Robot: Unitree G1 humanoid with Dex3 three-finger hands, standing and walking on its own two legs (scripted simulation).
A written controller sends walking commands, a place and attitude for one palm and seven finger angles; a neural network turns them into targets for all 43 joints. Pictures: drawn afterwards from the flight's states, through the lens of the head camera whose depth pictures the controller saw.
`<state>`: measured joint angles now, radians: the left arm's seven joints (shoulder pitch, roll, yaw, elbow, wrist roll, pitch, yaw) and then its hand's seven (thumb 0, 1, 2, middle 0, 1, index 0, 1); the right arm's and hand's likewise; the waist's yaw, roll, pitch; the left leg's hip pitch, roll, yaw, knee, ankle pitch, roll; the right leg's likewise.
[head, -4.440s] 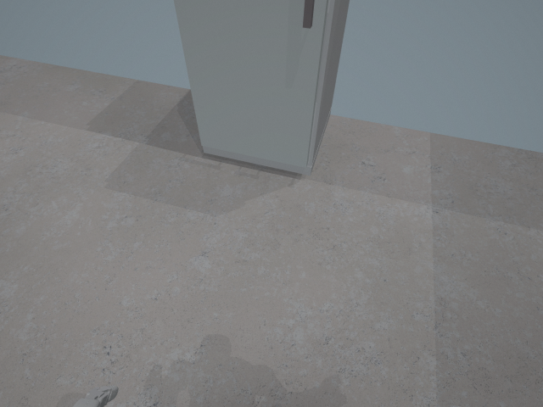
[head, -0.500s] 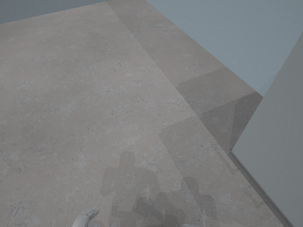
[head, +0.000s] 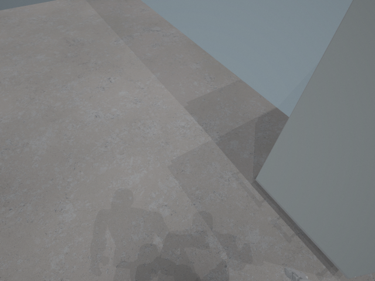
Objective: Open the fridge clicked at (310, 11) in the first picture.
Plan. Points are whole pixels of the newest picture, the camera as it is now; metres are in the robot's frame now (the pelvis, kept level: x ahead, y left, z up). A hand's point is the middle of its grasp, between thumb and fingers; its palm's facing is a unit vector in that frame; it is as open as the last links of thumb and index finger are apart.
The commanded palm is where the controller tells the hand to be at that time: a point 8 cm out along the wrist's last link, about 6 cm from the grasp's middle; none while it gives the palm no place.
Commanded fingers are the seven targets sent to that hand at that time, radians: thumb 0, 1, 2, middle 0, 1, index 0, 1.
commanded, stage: turn to face it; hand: right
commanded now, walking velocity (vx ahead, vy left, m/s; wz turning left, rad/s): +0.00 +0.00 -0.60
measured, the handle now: out of the picture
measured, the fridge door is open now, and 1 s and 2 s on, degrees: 0 0 0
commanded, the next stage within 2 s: take the last steps up to it in 1.24 s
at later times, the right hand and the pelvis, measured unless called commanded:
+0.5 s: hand out of the picture -0.07 -0.23 -0.19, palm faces +0.38 +0.89 -0.25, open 7.4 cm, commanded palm none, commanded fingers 0.00 -0.90 -0.90 0.20 0.30 0.20 0.30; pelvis -0.02 -0.02 -0.02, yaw -21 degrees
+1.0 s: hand out of the picture +0.01 -0.25 -0.14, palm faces +0.55 +0.78 -0.31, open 7.4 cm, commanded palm none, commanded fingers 0.00 -0.90 -0.90 0.20 0.30 0.20 0.30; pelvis +0.01 +0.00 -0.01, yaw -37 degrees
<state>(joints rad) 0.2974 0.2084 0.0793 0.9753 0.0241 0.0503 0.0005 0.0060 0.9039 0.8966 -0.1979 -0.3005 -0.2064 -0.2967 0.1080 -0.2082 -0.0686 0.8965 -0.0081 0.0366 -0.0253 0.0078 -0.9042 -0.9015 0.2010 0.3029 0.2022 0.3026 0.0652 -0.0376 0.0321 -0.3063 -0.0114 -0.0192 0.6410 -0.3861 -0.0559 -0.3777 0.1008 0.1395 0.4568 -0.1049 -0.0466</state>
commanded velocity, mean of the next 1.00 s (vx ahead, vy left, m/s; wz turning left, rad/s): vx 0.00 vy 0.00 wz -0.57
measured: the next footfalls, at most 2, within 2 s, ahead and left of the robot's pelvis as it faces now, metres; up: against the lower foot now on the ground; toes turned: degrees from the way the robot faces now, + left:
left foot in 0.04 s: +0.02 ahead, +0.13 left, +0.00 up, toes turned -2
right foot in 0.46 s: -0.03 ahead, -0.14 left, +0.00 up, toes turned -26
